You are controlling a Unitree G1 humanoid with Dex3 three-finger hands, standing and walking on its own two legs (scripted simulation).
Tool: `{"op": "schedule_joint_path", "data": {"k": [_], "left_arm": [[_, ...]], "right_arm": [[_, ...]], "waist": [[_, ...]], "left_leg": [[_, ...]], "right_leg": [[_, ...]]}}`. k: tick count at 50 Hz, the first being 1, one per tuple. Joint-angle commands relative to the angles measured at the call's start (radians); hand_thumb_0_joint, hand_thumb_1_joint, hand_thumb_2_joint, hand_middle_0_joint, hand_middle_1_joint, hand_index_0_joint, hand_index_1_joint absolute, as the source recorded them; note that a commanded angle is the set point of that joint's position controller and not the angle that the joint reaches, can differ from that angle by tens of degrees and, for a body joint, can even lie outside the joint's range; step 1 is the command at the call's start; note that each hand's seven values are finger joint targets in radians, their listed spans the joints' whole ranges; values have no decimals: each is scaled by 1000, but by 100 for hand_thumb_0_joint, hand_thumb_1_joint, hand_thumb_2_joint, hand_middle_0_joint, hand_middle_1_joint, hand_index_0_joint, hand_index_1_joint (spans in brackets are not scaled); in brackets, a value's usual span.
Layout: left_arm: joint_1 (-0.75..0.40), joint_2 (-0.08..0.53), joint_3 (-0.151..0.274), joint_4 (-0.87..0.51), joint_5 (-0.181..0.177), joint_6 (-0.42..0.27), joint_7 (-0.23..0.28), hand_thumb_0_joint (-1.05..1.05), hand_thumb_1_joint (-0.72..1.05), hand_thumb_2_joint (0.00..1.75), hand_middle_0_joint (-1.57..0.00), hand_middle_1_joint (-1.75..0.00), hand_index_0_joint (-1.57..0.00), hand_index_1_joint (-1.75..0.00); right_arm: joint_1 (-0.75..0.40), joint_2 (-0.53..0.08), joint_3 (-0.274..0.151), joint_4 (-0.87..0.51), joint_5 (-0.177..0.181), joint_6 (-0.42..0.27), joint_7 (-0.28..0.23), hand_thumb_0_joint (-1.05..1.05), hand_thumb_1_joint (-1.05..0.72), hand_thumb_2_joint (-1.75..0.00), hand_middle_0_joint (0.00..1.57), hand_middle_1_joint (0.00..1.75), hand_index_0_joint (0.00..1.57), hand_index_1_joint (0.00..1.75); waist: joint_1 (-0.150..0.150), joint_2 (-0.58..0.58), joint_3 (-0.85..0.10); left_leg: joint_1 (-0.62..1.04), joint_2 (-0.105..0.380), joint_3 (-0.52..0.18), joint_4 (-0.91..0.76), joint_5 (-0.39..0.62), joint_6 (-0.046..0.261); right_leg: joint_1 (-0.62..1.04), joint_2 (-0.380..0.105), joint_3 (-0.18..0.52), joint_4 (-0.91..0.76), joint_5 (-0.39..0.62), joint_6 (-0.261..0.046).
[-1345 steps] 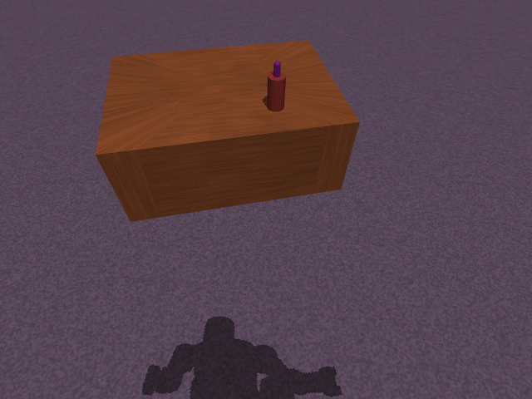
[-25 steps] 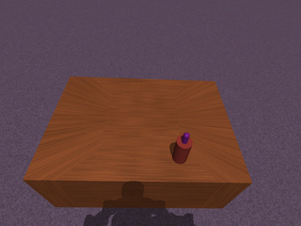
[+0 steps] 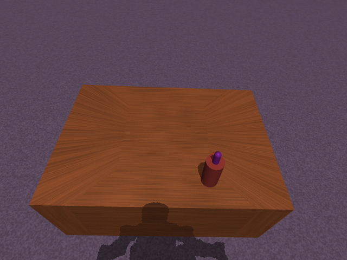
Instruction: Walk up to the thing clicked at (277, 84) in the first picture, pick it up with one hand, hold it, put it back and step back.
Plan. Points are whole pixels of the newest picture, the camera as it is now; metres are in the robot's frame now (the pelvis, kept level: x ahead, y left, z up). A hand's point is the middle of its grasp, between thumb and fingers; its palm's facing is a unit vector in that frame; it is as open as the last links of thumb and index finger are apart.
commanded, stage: stand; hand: right
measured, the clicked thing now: (213, 167) +0.49 -0.16 -0.26
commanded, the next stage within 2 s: step back in 0.92 s
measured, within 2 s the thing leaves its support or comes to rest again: neither
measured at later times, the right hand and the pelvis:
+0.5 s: hand out of the picture +0.09 -0.25 -0.15, palm faces -0.03 +0.93 -0.35, open 7.4 cm; pelvis +0.02 +0.00 +0.00, yaw +0 degrees
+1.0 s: hand out of the picture +0.10 -0.26 -0.16, palm faces -0.03 +0.94 -0.35, open 7.4 cm; pelvis +0.01 -0.01 +0.00, yaw +1 degrees
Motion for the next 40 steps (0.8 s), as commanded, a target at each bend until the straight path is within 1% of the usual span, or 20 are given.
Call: {"op": "schedule_joint_path", "data": {"k": [1, 3, 5, 6, 7, 8, 10, 11, 12, 14, 18, 19, 22, 23, 25, 30, 32, 36, 38, 40], "left_arm": [[-29, 194, 35, -60, -5, -20, 18, 0, 90, 90, -20, -30, -20, -30], [-32, 193, 34, -61, -5, -21, 19, 0, 90, 90, -20, -30, -20, -30], [-38, 196, 36, -63, -5, -18, 19, 0, 90, 90, -20, -30, -20, -30], [-30, 196, 35, -61, -5, -18, 18, 0, 90, 90, -20, -30, -20, -30], [-30, 195, 36, -61, -3, -15, 18, 0, 90, 90, -20, -30, -20, -30], [-35, 198, 38, -62, -3, -15, 19, 0, 90, 90, -20, -30, -20, -30], [-32, 198, 38, -61, -1, -15, 19, 0, 90, 90, -20, -30, -20, -30], [-31, 200, 40, -62, -3, -15, 17, 0, 90, 90, -20, -30, -20, -30], [-30, 198, 40, -67, -1, -15, 16, 0, 90, 90, -20, -30, -20, -30], [-37, 194, 40, -67, -3, -14, 16, 0, 90, 90, -20, -30, -20, -30], [-41, 197, 42, -72, -3, -15, 16, 0, 90, 90, -20, -30, -20, -30], [-34, 194, 40, -74, -3, -15, 15, 0, 90, 90, -20, -30, -20, -30], [-41, 200, 43, -80, -6, -17, 17, 0, 90, 90, -20, -30, -20, -30], [-37, 196, 41, -80, -6, -18, 17, 0, 90, 90, -20, -30, -20, -30], [-38, 200, 43, -80, -6, -16, 18, 0, 90, 90, -20, -30, -20, -30], [-43, 198, 41, -81, -6, -12, 18, 0, 90, 90, -20, -30, -20, -30], [-43, 199, 41, -84, -6, -15, 19, 0, 90, 90, -20, -30, -20, -30], [-47, 200, 42, -84, -5, -14, 19, 0, 90, 90, -20, -30, -20, -30], [-49, 205, 44, -90, -6, -16, 20, 0, 90, 90, -20, -30, -20, -30], [-46, 203, 42, -88, -7, -16, 18, 0, 90, 90, -20, -30, -20, -30]], "right_arm": [[-36, -218, -38, -52, 2, -23, -14, 0, -90, -90, 20, 30, 20, 30], [-39, -214, -38, -51, 2, -24, -14, 0, -90, -90, 20, 30, 20, 30], [-36, -211, -37, -52, 3, -22, -16, 0, -90, -90, 20, 30, 20, 30], [-38, -220, -39, -51, 3, -23, -15, 0, -90, -90, 20, 30, 20, 30], [-36, -216, -37, -51, 3, -22, -15, 0, -90, -90, 20, 30, 20, 30], [-41, -217, -38, -54, 1, -21, -16, 0, -90, -90, 20, 30, 20, 30], [-46, -217, -39, -56, 3, -21, -15, 0, -90, -90, 20, 30, 20, 30], [-42, -218, -38, -56, 2, -22, -14, 0, -90, -90, 20, 30, 20, 30], [-46, -222, -40, -59, 1, -23, -15, 0, -90, -90, 20, 30, 20, 30], [-44, -222, -39, -57, 3, -25, -15, 0, -90, -90, 20, 30, 20, 30], [-51, -217, -41, -62, 2, -26, -14, 0, -90, -90, 20, 30, 20, 30], [-52, -220, -41, -64, 2, -27, -15, 0, -90, -90, 20, 30, 20, 30], [-44, -217, -40, -64, 4, -31, -16, 0, -90, -90, 20, 30, 20, 30], [-47, -221, -40, -64, 4, -32, -17, 0, -90, -90, 20, 30, 20, 30], [-46, -222, -40, -63, 4, -30, -18, 0, -90, -90, 20, 30, 20, 30], [-53, -219, -39, -62, 5, -27, -18, 0, -90, -90, 20, 30, 20, 30], [-50, -217, -39, -65, 5, -27, -17, 0, -90, -90, 20, 30, 20, 30], [-50, -215, -37, -64, 5, -26, -17, 0, -90, -90, 20, 30, 20, 30], [-49, -218, -40, -67, 5, -26, -17, 0, -90, -90, 20, 30, 20, 30], [-50, -219, -38, -65, 5, -26, -16, 0, -90, -90, 20, 30, 20, 30]], "waist": [[2, 24, -67], [2, 15, -68], [0, 12, -54], [1, 20, -54], [-1, 24, -37], [2, 23, -48], [1, 19, -28], [2, 18, -27], [3, 28, -41], [3, 33, -31], [4, 19, -51], [7, 23, -73], [6, 16, -105], [6, 23, -106], [6, 20, -100], [5, 19, -81], [5, 12, -97], [1, 15, -73], [4, 8, -95], [5, 17, -80]], "left_leg": [[70, 105, -97, -61, 76, 29], [71, 107, -98, -56, 106, 30], [58, 105, -97, -64, 93, 28], [66, 103, -99, -67, 80, 26], [44, 102, -101, -77, 38, 27], [46, 102, -103, -77, 31, 27], [42, 101, -108, -87, 24, 25], [40, 101, -108, -92, -8, 26], [48, 102, -107, -87, 9, 26], [34, 102, -114, -98, 10, 22], [50, 101, -111, -85, 57, 22], [74, 104, -106, -75, 85, 24], [97, 110, -98, -50, 224, 27], [105, 110, -98, -47, 233, 27], [109, 108, -97, -51, 193, 26], [96, 107, -99, -54, 199, 22], [102, 112, -96, -41, 237, 27], [87, 104, -97, -55, 186, 20], [101, 111, -96, -45, 231, 24], [90, 107, -96, -51, 216, 21]], "right_leg": [[-49, -93, 63, -67, 87, -48], [-40, -95, 62, -66, 104, -46], [-44, -93, 59, -69, 87, -45], [-51, -92, 59, -73, 82, -45], [-49, -89, 54, -75, 63, -45], [-40, -91, 53, -72, 63, -45], [-59, -89, 50, -73, 37, -46], [-60, -89, 53, -75, 34, -47], [-52, -90, 51, -74, 51, -47], [-49, -90, 49, -64, 41, -48], [-39, -92, 48, -68, 61, -49], [-33, -93, 45, -67, 81, -49], [-6, -99, 42, -55, 172, -47], [-10, -99, 42, -58, 181, -43], [-12, -99, 42, -60, 162, -45], [-22, -97, 37, -61, 151, -44], [-7, -103, 37, -62, 190, -43], [-14, -103, 40, -67, 156, -45], [0, -105, 37, -64, 193, -46], [-1, -104, 39, -68, 175, -45]]}}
